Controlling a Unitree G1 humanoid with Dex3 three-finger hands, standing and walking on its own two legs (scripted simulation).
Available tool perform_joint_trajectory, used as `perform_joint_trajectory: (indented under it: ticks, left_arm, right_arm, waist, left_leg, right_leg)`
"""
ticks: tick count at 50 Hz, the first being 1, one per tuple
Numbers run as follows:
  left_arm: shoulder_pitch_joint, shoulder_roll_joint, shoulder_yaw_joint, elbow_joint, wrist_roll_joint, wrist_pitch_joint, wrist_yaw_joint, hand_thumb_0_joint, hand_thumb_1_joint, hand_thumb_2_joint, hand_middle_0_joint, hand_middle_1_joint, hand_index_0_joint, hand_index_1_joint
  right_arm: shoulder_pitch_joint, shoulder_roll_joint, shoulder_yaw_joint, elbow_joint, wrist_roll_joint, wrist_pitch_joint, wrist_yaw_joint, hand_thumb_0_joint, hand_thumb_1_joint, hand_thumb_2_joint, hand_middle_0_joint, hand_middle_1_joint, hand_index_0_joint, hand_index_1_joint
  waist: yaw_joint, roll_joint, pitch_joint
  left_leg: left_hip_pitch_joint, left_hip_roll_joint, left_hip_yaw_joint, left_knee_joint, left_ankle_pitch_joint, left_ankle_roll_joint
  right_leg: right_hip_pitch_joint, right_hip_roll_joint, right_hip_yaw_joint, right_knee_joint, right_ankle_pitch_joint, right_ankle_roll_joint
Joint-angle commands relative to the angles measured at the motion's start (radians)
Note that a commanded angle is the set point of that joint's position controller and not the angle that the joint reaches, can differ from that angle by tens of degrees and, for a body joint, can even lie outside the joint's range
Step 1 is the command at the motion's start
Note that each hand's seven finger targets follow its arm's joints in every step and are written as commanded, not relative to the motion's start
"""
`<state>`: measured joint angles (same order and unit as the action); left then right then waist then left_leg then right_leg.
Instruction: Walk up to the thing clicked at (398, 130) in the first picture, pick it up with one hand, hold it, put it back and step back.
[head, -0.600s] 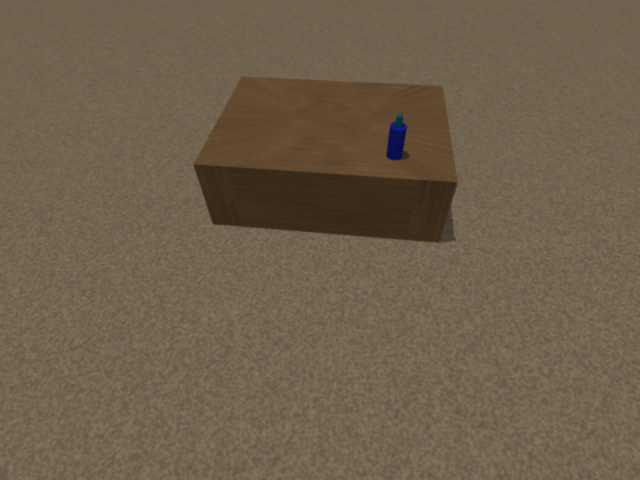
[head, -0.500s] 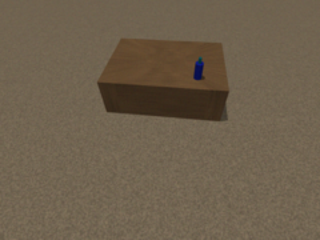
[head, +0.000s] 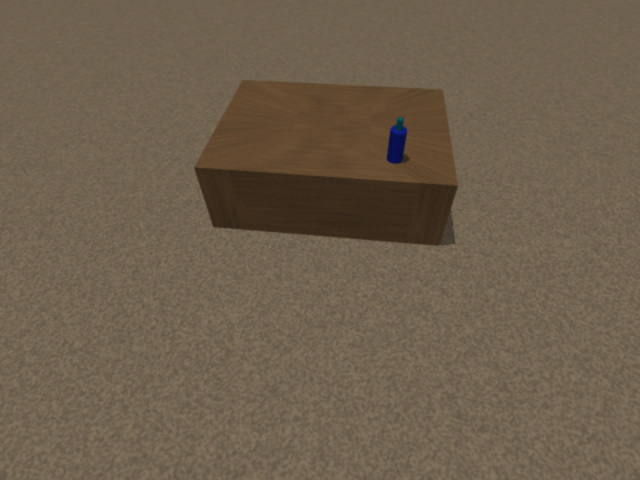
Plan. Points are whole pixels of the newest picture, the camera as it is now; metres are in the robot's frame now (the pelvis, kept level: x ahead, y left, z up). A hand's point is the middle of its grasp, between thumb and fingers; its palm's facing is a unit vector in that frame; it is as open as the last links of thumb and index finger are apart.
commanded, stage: stand
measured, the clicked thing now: (397, 139) +1.29 -0.29 -0.36
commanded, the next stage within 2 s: walk up in 0.52 s
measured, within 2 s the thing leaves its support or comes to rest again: neither
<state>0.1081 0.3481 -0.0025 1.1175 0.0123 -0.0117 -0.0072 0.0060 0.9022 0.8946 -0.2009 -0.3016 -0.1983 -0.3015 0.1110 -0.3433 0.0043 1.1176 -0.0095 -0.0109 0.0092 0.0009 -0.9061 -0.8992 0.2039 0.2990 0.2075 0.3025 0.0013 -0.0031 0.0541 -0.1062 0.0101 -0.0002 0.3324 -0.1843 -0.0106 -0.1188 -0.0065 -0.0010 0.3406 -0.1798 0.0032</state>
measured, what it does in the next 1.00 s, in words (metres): walks ahead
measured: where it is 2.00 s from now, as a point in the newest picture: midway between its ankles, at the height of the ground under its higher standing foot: (304, 399)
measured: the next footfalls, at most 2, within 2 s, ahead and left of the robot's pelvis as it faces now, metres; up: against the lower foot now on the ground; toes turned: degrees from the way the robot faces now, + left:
right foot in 1.16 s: +0.36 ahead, -0.07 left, +0.00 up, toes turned -9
left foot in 1.62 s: +0.50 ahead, +0.21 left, +0.00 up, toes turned -5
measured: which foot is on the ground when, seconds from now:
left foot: down 0.00-1.00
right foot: down 0.00-0.82, up 0.84-1.00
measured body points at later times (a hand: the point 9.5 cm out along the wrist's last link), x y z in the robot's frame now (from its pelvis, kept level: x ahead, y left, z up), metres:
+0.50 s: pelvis +0.00 +0.00 +0.00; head +0.01 +0.00 +0.45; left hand +0.07 +0.30 -0.13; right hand +0.07 -0.30 -0.13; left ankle +0.00 +0.13 -0.75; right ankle +0.01 -0.12 -0.75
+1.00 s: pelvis +0.11 +0.05 -0.01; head +0.13 +0.07 +0.44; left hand +0.19 +0.37 -0.14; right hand +0.13 -0.28 -0.11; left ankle +0.03 +0.13 -0.75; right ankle +0.12 -0.09 -0.69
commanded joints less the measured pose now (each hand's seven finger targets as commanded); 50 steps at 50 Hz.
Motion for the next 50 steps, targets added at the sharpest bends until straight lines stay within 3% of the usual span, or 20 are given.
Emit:
perform_joint_trajectory:
  ticks: [1, 25, 26, 27, 28, 31, 33, 35, 37, 38, 39, 40, 41, 42, 43, 44, 45, 46, 47, 50]
  left_arm:
    - [-0.04, 0.207, 0.036, -0.063, -0.006, -0.024, 0.016, 0.0, 0.9, 0.9, -0.2, -0.3, -0.2, -0.3]
    - [-0.028, 0.212, 0.038, -0.06, -0.005, -0.021, 0.015, 0.0, 0.9, 0.9, -0.2, -0.3, -0.2, -0.3]
    - [0.065, 0.302, 0.096, -0.113, 0.01, -0.033, -0.008, 0.0, 0.9, 0.9, -0.2, -0.3, -0.2, -0.3]
    - [0.077, 0.305, 0.103, -0.101, 0.02, -0.035, -0.016, 0.0, 0.9, 0.9, -0.2, -0.3, -0.2, -0.3]
    - [0.062, 0.302, 0.106, -0.108, 0.023, -0.035, -0.021, 0.0, 0.9, 0.9, -0.2, -0.3, -0.2, -0.3]
    - [0.059, 0.273, 0.112, -0.143, 0.024, -0.049, -0.027, 0.0, 0.9, 0.9, -0.2, -0.3, -0.2, -0.3]
    - [0.149, 0.311, 0.124, -0.137, 0.02, -0.063, -0.025, 0.0, 0.9, 0.9, -0.2, -0.3, -0.2, -0.3]
    - [0.201, 0.351, 0.14, -0.15, 0.021, -0.065, -0.023, 0.0, 0.9, 0.9, -0.2, -0.3, -0.2, -0.3]
    - [0.165, 0.36, 0.144, -0.191, 0.027, -0.06, -0.024, 0.0, 0.9, 0.9, -0.2, -0.3, -0.2, -0.3]
    - [0.12, 0.358, 0.139, -0.21, 0.025, -0.055, -0.026, 0.0, 0.9, 0.9, -0.2, -0.3, -0.2, -0.3]
    - [0.083, 0.334, 0.129, -0.227, 0.015, -0.047, -0.029, 0.0, 0.9, 0.9, -0.2, -0.3, -0.2, -0.3]
    - [0.019, 0.286, 0.114, -0.254, 0.004, -0.041, -0.031, 0.0, 0.9, 0.9, -0.2, -0.3, -0.2, -0.3]
    - [-0.006, 0.178, 0.085, -0.282, -0.014, -0.044, -0.029, 0.0, 0.9, 0.9, -0.2, -0.3, -0.2, -0.3]
    - [0.003, 0.211, 0.089, -0.282, -0.001, -0.046, -0.011, 0.0, 0.9, 0.9, -0.2, -0.3, -0.2, -0.3]
    - [0.026, 0.268, 0.092, -0.283, 0.006, -0.049, -0.001, 0.0, 0.9, 0.9, -0.2, -0.3, -0.2, -0.3]
    - [0.043, 0.274, 0.085, -0.277, 0.001, -0.054, -0.003, 0.0, 0.9, 0.9, -0.2, -0.3, -0.2, -0.3]
    - [0.069, 0.267, 0.084, -0.261, -0.012, -0.053, -0.007, 0.0, 0.9, 0.9, -0.2, -0.3, -0.2, -0.3]
    - [0.109, 0.25, 0.083, -0.247, -0.019, -0.047, -0.014, 0.0, 0.9, 0.9, -0.2, -0.3, -0.2, -0.3]
    - [0.131, 0.24, 0.08, -0.243, -0.023, -0.04, -0.02, 0.0, 0.9, 0.9, -0.2, -0.3, -0.2, -0.3]
    - [0.056, 0.211, 0.069, -0.303, -0.023, -0.033, -0.039, 0.0, 0.9, 0.9, -0.2, -0.3, -0.2, -0.3]
  right_arm:
    - [-0.041, -0.211, -0.044, -0.057, 0.002, -0.021, -0.016, 0.0, -0.9, -0.9, 0.2, 0.3, 0.2, 0.3]
    - [-0.03, -0.217, -0.04, -0.052, 0.002, -0.023, -0.018, 0.0, -0.9, -0.9, 0.2, 0.3, 0.2, 0.3]
    - [0.011, -0.314, -0.104, -0.12, -0.027, -0.038, 0.003, 0.0, -0.9, -0.9, 0.2, 0.3, 0.2, 0.3]
    - [0.015, -0.314, -0.112, -0.117, -0.033, -0.038, 0.013, 0.0, -0.9, -0.9, 0.2, 0.3, 0.2, 0.3]
    - [0.006, -0.304, -0.113, -0.126, -0.035, -0.034, 0.02, 0.0, -0.9, -0.9, 0.2, 0.3, 0.2, 0.3]
    - [-0.03, -0.258, -0.113, -0.17, -0.035, -0.039, 0.033, 0.0, -0.9, -0.9, 0.2, 0.3, 0.2, 0.3]
    - [-0.041, -0.23, -0.112, -0.199, -0.031, -0.054, 0.035, 0.0, -0.9, -0.9, 0.2, 0.3, 0.2, 0.3]
    - [-0.077, -0.224, -0.11, -0.228, -0.033, -0.055, 0.036, 0.0, -0.9, -0.9, 0.2, 0.3, 0.2, 0.3]
    - [-0.053, -0.243, -0.118, -0.243, -0.032, -0.055, 0.043, 0.0, -0.9, -0.9, 0.2, 0.3, 0.2, 0.3]
    - [-0.017, -0.247, -0.123, -0.233, -0.03, -0.062, 0.043, 0.0, -0.9, -0.9, 0.2, 0.3, 0.2, 0.3]
    - [0.054, -0.25, -0.131, -0.211, -0.029, -0.072, 0.041, 0.0, -0.9, -0.9, 0.2, 0.3, 0.2, 0.3]
    - [0.193, -0.268, -0.148, -0.17, -0.032, -0.082, 0.032, 0.0, -0.9, -0.9, 0.2, 0.3, 0.2, 0.3]
    - [0.295, -0.367, -0.181, -0.143, -0.049, -0.089, 0.021, 0.0, -0.9, -0.9, 0.2, 0.3, 0.2, 0.3]
    - [0.26, -0.408, -0.19, -0.169, -0.044, -0.087, 0.017, 0.0, -0.9, -0.9, 0.2, 0.3, 0.2, 0.3]
    - [0.242, -0.379, -0.179, -0.189, -0.026, -0.081, 0.017, 0.0, -0.9, -0.9, 0.2, 0.3, 0.2, 0.3]
    - [0.226, -0.335, -0.165, -0.202, -0.019, -0.079, 0.015, 0.0, -0.9, -0.9, 0.2, 0.3, 0.2, 0.3]
    - [0.206, -0.282, -0.149, -0.211, -0.022, -0.077, 0.009, 0.0, -0.9, -0.9, 0.2, 0.3, 0.2, 0.3]
    - [0.194, -0.257, -0.141, -0.222, -0.024, -0.073, 0.004, 0.0, -0.9, -0.9, 0.2, 0.3, 0.2, 0.3]
    - [0.179, -0.257, -0.139, -0.234, -0.02, -0.072, 0.001, 0.0, -0.9, -0.9, 0.2, 0.3, 0.2, 0.3]
    - [0.19, -0.259, -0.131, -0.261, -0.01, -0.06, 0.004, 0.0, -0.9, -0.9, 0.2, 0.3, 0.2, 0.3]
  waist:
    - [-0.004, 0.006, -0.087]
    - [0.0, 0.011, -0.073]
    - [-0.006, 0.028, -0.169]
    - [-0.004, 0.038, -0.092]
    - [-0.007, 0.022, -0.008]
    - [0.002, -0.025, 0.107]
    - [0.028, -0.127, 0.037]
    - [0.065, -0.181, 0.019]
    - [0.049, -0.167, 0.024]
    - [0.02, -0.174, 0.045]
    - [-0.027, -0.136, 0.024]
    - [-0.114, -0.045, -0.037]
    - [-0.166, 0.267, -0.064]
    - [-0.152, 0.203, -0.006]
    - [-0.123, 0.114, -0.012]
    - [-0.093, 0.055, 0.003]
    - [-0.067, 0.058, 0.005]
    - [-0.048, 0.113, -0.005]
    - [-0.038, 0.136, -0.001]
    - [-0.065, 0.162, 0.069]
  left_leg:
    - [0.01, 0.118, -0.086, -0.05, 0.125, 0.033]
    - [0.012, 0.12, -0.091, -0.06, 0.119, 0.034]
    - [0.068, 0.083, -0.062, 0.05, -0.36, 0.093]
    - [-0.007, 0.096, -0.095, 0.06, -0.527, 0.112]
    - [-0.071, 0.088, -0.108, 0.063, -0.579, 0.111]
    - [-0.235, 0.087, -0.119, 0.12, -0.418, 0.106]
    - [-0.305, 0.041, -0.03, 0.234, -0.245, 0.081]
    - [-0.458, 0.026, -0.026, 0.319, -0.314, 0.053]
    - [-0.413, 0.047, -0.058, 0.321, -0.373, 0.05]
    - [-0.322, 0.06, -0.059, 0.238, -0.336, 0.055]
    - [-0.169, 0.047, -0.04, 0.107, -0.243, 0.053]
    - [0.098, 0.059, -0.077, -0.045, -0.192, 0.057]
    - [0.322, 0.252, -0.415, -0.183, -0.285, 0.095]
    - [0.408, 0.385, -0.546, -0.17, -0.154, 0.15]
    - [0.378, 0.427, -0.525, -0.109, -0.017, 0.21]
    - [0.335, 0.369, -0.392, -0.06, 0.232, 0.181]
    - [0.346, 0.28, -0.242, -0.017, 0.452, 0.114]
    - [0.351, 0.226, -0.147, -0.007, 0.543, 0.06]
    - [0.315, 0.2, -0.1, -0.015, 0.531, 0.047]
    - [0.193, 0.133, -0.011, -0.06, 0.485, 0.075]
  right_leg:
    - [0.019, -0.122, 0.099, -0.054, 0.137, -0.033]
    - [0.019, -0.121, 0.099, -0.055, 0.132, -0.032]
    - [-0.014, -0.077, 0.129, 0.011, -0.306, -0.071]
    - [-0.111, -0.097, 0.17, 0.023, -0.476, -0.088]
    - [-0.193, -0.098, 0.199, 0.016, -0.543, -0.091]
    - [-0.176, -0.136, 0.292, 0.001, -0.476, -0.129]
    - [0.017, -0.209, 0.401, -0.06, -0.335, -0.174]
    - [0.191, -0.294, 0.515, -0.11, -0.205, -0.237]
    - [0.104, -0.303, 0.504, -0.113, -0.32, -0.256]
    - [0.02, -0.288, 0.453, -0.069, -0.265, -0.243]
    - [-0.064, -0.235, 0.359, 0.022, -0.184, -0.203]
    - [-0.239, -0.13, 0.204, 0.205, -0.126, -0.125]
    - [-0.515, 0.09, 0.054, 0.544, -0.224, -0.043]
    - [-0.714, 0.116, 0.048, 0.666, -0.363, -0.032]
    - [-0.695, 0.031, 0.11, 0.688, -0.355, -0.036]
    - [-0.653, 0.01, 0.118, 0.7, -0.302, -0.046]
    - [-0.62, -0.002, 0.104, 0.686, -0.237, -0.053]
    - [-0.595, -0.005, 0.088, 0.677, -0.187, -0.052]
    - [-0.559, 0.0, 0.081, 0.658, -0.152, -0.047]
    - [-0.486, 0.024, -0.017, 0.448, -0.064, -0.039]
